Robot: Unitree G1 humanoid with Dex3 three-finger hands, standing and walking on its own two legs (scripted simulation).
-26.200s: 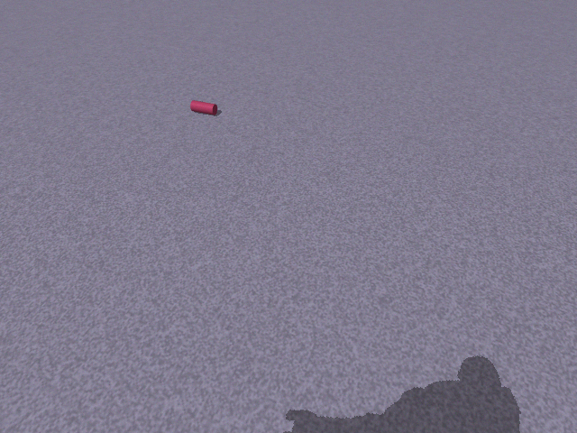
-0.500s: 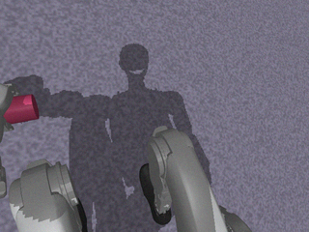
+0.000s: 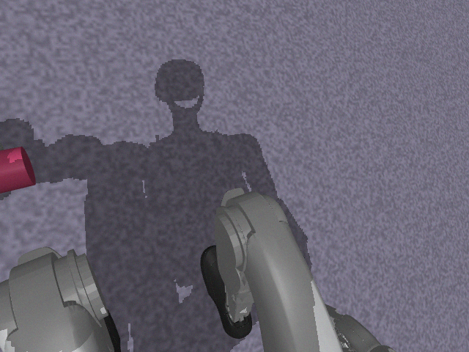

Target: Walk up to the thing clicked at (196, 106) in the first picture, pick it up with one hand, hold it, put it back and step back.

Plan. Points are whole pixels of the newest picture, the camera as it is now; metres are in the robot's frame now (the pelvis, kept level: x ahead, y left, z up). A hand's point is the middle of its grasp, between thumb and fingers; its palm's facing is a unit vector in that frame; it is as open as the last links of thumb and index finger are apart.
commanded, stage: rest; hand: left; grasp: from above
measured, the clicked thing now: out of the picture +0.44 +0.30 -0.26
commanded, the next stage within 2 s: open in 0.30 s
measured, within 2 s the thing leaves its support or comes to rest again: rests again in 0.62 s
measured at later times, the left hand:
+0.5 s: hand out of the picture +0.44 +0.29 -0.24, palm faces -0.48 -0.12 -0.87, open 9.7 cm
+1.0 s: hand out of the picture +0.44 +0.29 -0.24, palm faces -0.47 -0.11 -0.87, open 12.2 cm
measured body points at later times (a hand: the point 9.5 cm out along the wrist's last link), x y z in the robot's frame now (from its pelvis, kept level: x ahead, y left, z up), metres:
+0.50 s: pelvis +0.00 +0.00 +0.00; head +0.26 +0.11 +0.35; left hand +0.46 +0.29 -0.19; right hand +0.05 -0.26 -0.07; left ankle +0.06 +0.13 -0.26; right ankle +0.10 -0.12 -0.26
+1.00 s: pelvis +0.00 +0.00 +0.00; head +0.27 +0.11 +0.34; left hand +0.46 +0.29 -0.19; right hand +0.04 -0.25 -0.07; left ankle +0.06 +0.13 -0.26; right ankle +0.10 -0.12 -0.26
